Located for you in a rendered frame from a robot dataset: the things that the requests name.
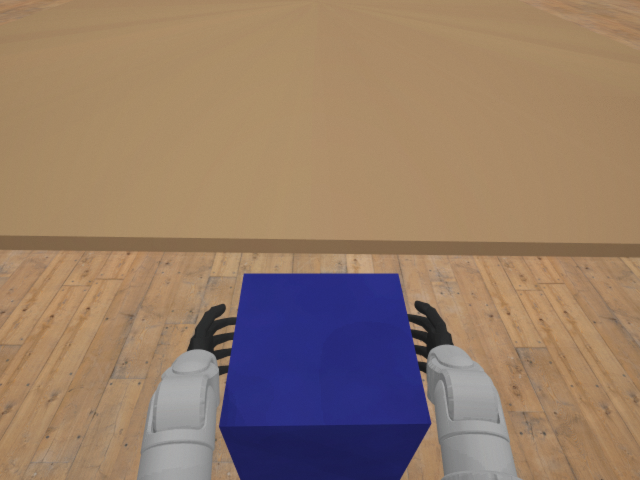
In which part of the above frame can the left robot hand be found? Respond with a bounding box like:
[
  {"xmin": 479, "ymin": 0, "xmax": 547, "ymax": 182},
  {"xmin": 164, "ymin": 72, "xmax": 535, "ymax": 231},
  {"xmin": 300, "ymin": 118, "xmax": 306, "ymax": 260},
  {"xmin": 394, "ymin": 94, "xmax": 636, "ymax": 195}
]
[{"xmin": 187, "ymin": 304, "xmax": 237, "ymax": 376}]

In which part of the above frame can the carton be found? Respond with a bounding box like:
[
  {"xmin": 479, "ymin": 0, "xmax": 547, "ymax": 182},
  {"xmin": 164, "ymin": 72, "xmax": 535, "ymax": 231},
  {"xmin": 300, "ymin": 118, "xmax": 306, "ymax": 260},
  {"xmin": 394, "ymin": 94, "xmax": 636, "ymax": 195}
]
[{"xmin": 219, "ymin": 273, "xmax": 431, "ymax": 480}]

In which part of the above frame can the robot left forearm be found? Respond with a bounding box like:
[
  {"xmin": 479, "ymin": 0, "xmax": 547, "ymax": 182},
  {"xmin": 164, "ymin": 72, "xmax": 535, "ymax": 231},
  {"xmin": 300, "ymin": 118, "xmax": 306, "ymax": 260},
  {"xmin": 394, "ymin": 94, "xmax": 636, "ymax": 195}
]
[{"xmin": 137, "ymin": 349, "xmax": 220, "ymax": 480}]

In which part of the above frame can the robot right forearm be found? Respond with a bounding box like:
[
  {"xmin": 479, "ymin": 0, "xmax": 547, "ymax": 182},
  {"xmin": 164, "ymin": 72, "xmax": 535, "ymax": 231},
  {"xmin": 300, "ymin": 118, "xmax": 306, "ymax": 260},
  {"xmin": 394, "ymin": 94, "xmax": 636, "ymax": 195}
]
[{"xmin": 426, "ymin": 345, "xmax": 523, "ymax": 480}]

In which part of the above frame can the right robot hand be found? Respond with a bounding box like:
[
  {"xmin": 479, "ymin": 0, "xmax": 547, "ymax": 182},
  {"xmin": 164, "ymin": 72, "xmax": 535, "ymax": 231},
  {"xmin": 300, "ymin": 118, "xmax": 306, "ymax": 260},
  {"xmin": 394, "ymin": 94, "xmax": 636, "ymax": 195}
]
[{"xmin": 407, "ymin": 301, "xmax": 454, "ymax": 373}]

